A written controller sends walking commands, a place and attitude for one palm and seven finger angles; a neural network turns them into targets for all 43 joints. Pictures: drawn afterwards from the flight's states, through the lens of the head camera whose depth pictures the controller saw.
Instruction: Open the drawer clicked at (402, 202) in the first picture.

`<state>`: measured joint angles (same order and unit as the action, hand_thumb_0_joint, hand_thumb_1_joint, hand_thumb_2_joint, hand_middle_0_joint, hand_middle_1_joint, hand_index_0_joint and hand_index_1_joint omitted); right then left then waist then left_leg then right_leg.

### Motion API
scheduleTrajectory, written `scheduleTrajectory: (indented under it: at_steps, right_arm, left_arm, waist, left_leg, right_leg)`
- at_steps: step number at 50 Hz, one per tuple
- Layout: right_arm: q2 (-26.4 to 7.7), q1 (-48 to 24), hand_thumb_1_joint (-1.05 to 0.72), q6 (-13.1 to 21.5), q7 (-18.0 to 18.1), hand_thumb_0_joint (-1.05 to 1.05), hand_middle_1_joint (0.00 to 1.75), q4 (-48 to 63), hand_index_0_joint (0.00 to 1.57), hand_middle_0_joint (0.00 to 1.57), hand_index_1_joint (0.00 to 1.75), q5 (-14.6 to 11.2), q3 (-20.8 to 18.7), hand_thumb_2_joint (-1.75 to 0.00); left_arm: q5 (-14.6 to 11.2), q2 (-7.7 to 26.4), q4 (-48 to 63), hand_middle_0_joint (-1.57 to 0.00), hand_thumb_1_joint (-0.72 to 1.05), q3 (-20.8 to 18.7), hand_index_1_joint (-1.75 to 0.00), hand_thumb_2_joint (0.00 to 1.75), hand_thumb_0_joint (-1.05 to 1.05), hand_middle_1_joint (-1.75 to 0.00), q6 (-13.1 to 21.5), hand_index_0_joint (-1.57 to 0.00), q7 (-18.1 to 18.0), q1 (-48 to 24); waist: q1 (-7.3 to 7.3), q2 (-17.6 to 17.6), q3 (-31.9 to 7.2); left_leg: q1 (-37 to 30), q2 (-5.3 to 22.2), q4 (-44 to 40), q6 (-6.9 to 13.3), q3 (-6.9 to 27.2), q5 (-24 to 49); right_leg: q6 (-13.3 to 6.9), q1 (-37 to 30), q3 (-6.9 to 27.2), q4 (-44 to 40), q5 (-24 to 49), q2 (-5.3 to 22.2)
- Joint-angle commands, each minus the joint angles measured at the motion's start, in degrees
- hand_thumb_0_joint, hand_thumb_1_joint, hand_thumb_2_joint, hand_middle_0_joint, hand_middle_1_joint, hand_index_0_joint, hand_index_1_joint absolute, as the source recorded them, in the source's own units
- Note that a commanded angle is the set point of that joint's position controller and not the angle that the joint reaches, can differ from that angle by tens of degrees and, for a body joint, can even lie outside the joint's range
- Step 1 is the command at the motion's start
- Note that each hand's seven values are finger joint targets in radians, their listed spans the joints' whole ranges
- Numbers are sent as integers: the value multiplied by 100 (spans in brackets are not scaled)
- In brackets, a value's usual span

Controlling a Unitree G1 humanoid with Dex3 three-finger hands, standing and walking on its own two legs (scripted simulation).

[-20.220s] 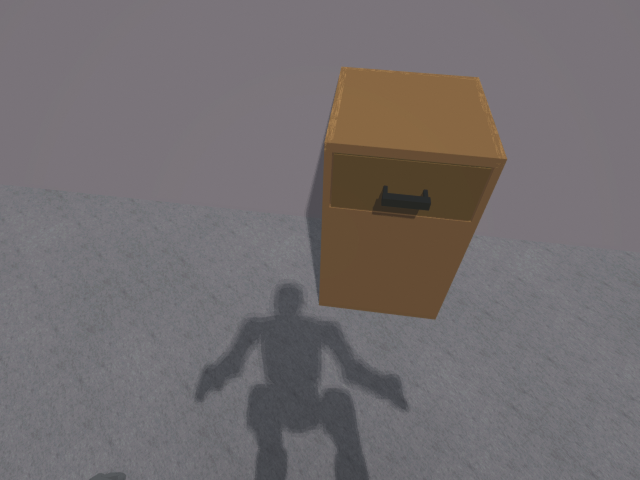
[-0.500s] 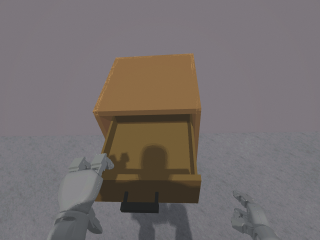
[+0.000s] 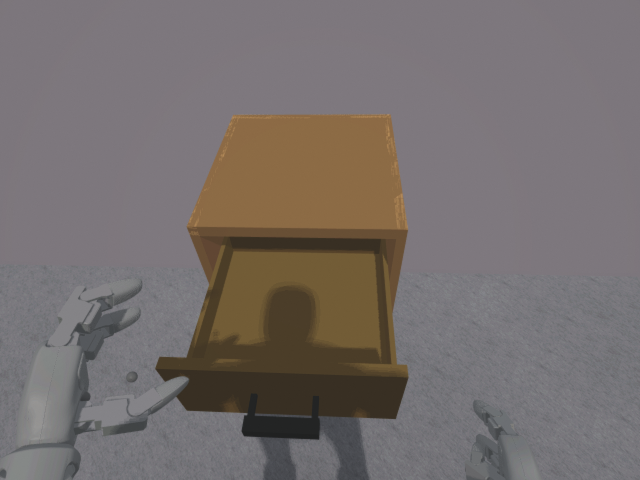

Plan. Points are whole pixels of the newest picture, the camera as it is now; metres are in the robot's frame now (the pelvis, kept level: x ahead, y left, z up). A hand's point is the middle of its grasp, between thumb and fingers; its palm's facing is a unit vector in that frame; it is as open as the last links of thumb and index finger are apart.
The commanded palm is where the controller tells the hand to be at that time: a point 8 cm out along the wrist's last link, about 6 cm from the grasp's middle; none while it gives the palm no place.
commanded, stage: draw the hand back to the body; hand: left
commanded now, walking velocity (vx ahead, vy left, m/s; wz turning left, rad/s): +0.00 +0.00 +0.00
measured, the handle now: (283, 413) +0.26 +0.10 -0.18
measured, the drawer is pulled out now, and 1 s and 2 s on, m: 0.28 0.28 0.28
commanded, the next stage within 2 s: step back with the hand held close in 0.50 s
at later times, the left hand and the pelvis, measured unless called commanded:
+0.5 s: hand (74, 381) +0.16 +0.24 +0.15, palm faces +0.39 -0.83 -0.39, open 7.6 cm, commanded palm +0.11 +0.28 +0.17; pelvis -0.01 +0.00 +0.00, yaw +0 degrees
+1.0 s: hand (65, 403) +0.15 +0.24 +0.14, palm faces +0.27 -0.80 -0.53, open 7.4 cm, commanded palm +0.08 +0.29 +0.17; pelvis -0.04 +0.00 +0.00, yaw +1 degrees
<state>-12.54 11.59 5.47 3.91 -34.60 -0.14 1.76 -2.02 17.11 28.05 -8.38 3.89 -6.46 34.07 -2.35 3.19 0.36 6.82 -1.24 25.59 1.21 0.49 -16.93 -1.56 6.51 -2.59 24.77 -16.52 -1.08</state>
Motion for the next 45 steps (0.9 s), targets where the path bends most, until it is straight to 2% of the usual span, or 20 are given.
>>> scheduleTrajectory:
  at_steps: [1, 3, 4, 7, 9, 13, 15, 18, 19, 22, 24, 30, 31, 32, 33, 36, 40, 43, 44, 45]
  right_arm:
    - [-484, -879, -90, 334, 91, 0, 30, 962, 20, 20, 30, -54, -217, -90]
    - [-479, -927, -90, 317, 104, 0, 30, 956, 20, 20, 30, -68, -235, -90]
    - [-492, -1002, -90, 316, 114, 0, 30, 942, 20, 20, 30, -75, -245, -90]
    - [-475, -958, -90, 293, 121, 0, 30, 931, 20, 20, 30, -89, -240, -90]
    - [-499, -1017, -90, 313, 120, 0, 30, 906, 20, 20, 30, -90, -245, -90]
    - [-522, -989, -90, 298, 97, 0, 30, 903, 20, 20, 30, -94, -262, -90]
    - [-528, -1002, -90, 317, 83, 0, 30, 928, 20, 20, 30, -97, -262, -90]
    - [-527, -995, -90, 311, 93, 0, 30, 918, 20, 20, 30, -77, -264, -90]
    - [-545, -1038, -90, 309, 104, 0, 30, 896, 20, 20, 30, -73, -259, -90]
    - [-497, -1018, -90, 308, 108, 0, 30, 919, 20, 20, 30, -92, -236, -90]
    - [-529, -1038, -90, 332, 105, 0, 30, 913, 20, 20, 30, -88, -235, -90]
    - [-500, -1030, -90, 354, 99, 0, 30, 881, 20, 20, 30, -103, -244, -90]
    - [-645, -792, -90, 239, 78, 0, 30, 1087, 20, 20, 30, -132, -254, -90]
    - [-545, -812, -90, 167, 71, 0, 30, 908, 20, 20, 30, -100, -266, -90]
    - [-566, -879, -90, 107, 52, 0, 30, 963, 20, 20, 30, -112, -287, -90]
    - [-630, -933, -90, 7, 30, 0, 30, 1020, 20, 20, 30, -88, -342, -90]
    - [-618, -953, -90, -111, 54, 0, 30, 1087, 20, 20, 30, -120, -435, -90]
    - [-636, -952, -90, -166, 82, 0, 30, 1149, 20, 20, 30, -147, -495, -90]
    - [-656, -959, -90, -168, 105, 0, 30, 1134, 20, 20, 30, -157, -511, -90]
    - [-618, -935, -90, -174, 108, 0, 30, 1150, 20, 20, 30, -161, -504, -90]
  left_arm:
    - [-46, 838, 1281, -24, 41, -910, -62, 69, 0, -62, 438, -24, -137, -259]
    - [-75, 925, 1273, -23, 48, -1078, -57, 72, 0, -57, 455, -23, -153, -347]
    - [-86, 1015, 1252, -23, 51, -1204, -55, 74, 0, -55, 441, -23, -154, -358]
    - [-132, 1019, 1232, -22, 62, -1322, -48, 78, 0, -48, 458, -22, -164, -422]
    - [-133, 1180, 1321, -22, 69, -1524, -43, 81, 0, -43, 485, -22, -169, -541]
    - [-161, 882, 1058, -21, 83, -1275, -34, 87, 0, -34, 457, -21, -126, -444]
    - [-145, 899, 1176, -20, 90, -1220, -30, 90, 0, -30, 468, -20, -120, -555]
    - [-136, 1071, 1220, -20, 90, -1385, -30, 90, 0, -30, 487, -20, -150, -588]
    - [-133, 1131, 1203, -20, 90, -1446, -30, 90, 0, -30, 462, -20, -153, -587]
    - [-156, 1053, 1244, -20, 90, -1368, -30, 90, 0, -30, 461, -20, -155, -567]
    - [-137, 1171, 1387, -20, 90, -1449, -30, 90, 0, -30, 468, -20, -165, -653]
    - [-150, 1005, 1191, -20, 90, -1335, -30, 90, 0, -30, 465, -20, -161, -531]
    - [-179, 1876, 1857, -20, 90, -2263, -30, 90, 0, -30, 751, -20, -206, -1259]
    - [-142, 1438, 1187, -20, 90, -2008, -30, 90, 0, -30, 793, -20, -149, -684]
    - [-128, 1142, 1006, -20, 90, -1750, -30, 90, 0, -30, 786, -20, -99, -321]
    - [-97, 1043, 1177, -20, 90, -1655, -30, 90, 0, -30, 908, -20, -78, 131]
    - [-120, 1217, 1370, -20, 90, -1847, -30, 90, 0, -30, 948, -20, -130, 528]
    - [-144, 1381, 1633, -20, 90, -1993, -30, 90, 0, -30, 987, -20, -177, 609]
    - [-146, 1475, 1697, -20, 90, -2065, -30, 90, 0, -30, 982, -20, -204, 615]
    - [-157, 1411, 1701, -20, 90, -2033, -30, 90, 0, -30, 982, -20, -219, 697]
  waist:
    - [-49, -160, -517]
    - [-59, -233, -428]
    - [-82, -34, -419]
    - [-71, -33, -383]
    - [-97, 167, -333]
    - [-60, -110, -224]
    - [-35, -8, -279]
    - [-88, -140, -383]
    - [-92, 44, -332]
    - [-78, 30, -341]
    - [-87, 230, -384]
    - [-64, 8, -235]
    - [145, -44, 368]
    - [175, -400, 299]
    - [191, -421, 184]
    - [186, 8, -292]
    - [196, -233, -885]
    - [210, -282, -1029]
    - [225, -129, -1056]
    - [220, -148, -1084]
  left_leg:
    - [-236, 336, -217, 9, 82, 2238]
    - [-205, 337, -270, 9, 88, 2014]
    - [-224, 321, -273, 8, 68, 1946]
    - [-182, 337, -329, -9, 107, 1869]
    - [-218, 317, -333, -21, 102, 1824]
    - [-193, 339, -385, 11, 106, 1687]
    - [-199, 325, -378, 10, 120, 1690]
    - [-215, 309, -408, 9, 133, 1640]
    - [-219, 304, -406, -1, 135, 1650]
    - [-207, 307, -410, -3, 141, 1594]
    - [-226, 301, -399, -23, 148, 1604]
    - [-179, 317, -420, -17, 138, 1514]
    - [373, 370, -311, 121, 396, 1119]
    - [323, 357, -237, 121, 442, 1044]
    - [245, 353, -200, 123, 421, 1076]
    - [275, 415, -205, 130, 391, 1555]
    - [313, 513, -63, 114, 428, 2222]
    - [487, 571, 28, 97, 503, 2457]
    - [497, 591, 40, 91, 526, 2494]
    - [553, 610, 54, 93, 564, 2518]
  right_leg:
    - [34, -65, -53, -293, 1912, 281]
    - [36, -27, -46, -351, 1757, 277]
    - [16, -18, 4, -430, 1714, 262]
    - [18, -48, -27, -399, 1585, 275]
    - [-7, 3, 6, -507, 1535, 244]
    - [27, 60, -20, -506, 1416, 252]
    - [20, 15, 11, -499, 1425, 270]
    - [18, -37, -5, -513, 1369, 257]
    - [-4, -21, 29, -556, 1377, 246]
    - [5, -31, 17, -523, 1324, 266]
    - [-15, -40, 43, -564, 1311, 257]
    - [10, 21, 23, -564, 1239, 263]
    - [31, 558, 560, -870, 1314, 510]
    - [24, 600, 507, -916, 1254, 601]
    - [30, 651, 539, -910, 1229, 641]
    - [43, 395, 411, -628, 1573, 664]
    - [71, 97, 340, -295, 2132, 687]
    - [61, 47, 320, -95, 2279, 694]
    - [45, 61, 337, -49, 2303, 712]
    - [36, 57, 324, 14, 2261, 702]
